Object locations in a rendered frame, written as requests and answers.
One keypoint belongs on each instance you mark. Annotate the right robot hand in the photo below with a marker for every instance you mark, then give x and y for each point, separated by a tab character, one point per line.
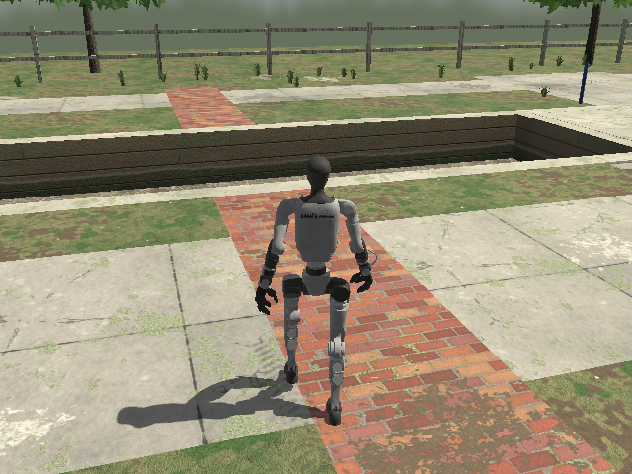
359	277

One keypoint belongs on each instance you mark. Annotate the left robot upper arm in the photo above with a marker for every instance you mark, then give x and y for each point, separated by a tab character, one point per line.
285	209

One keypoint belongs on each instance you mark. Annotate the robot right forearm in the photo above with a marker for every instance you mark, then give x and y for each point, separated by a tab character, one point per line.
363	261

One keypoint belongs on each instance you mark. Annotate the right robot upper arm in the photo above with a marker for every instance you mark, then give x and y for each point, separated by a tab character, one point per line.
348	210

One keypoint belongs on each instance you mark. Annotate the humanoid robot torso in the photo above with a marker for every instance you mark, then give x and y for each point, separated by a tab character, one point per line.
316	237

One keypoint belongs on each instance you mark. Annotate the robot left forearm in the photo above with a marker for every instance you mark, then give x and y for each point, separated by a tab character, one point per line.
269	268

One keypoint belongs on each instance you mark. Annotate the robot head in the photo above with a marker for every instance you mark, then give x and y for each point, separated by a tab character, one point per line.
318	170

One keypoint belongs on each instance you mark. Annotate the left robot hand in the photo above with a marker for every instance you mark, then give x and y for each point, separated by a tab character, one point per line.
261	301

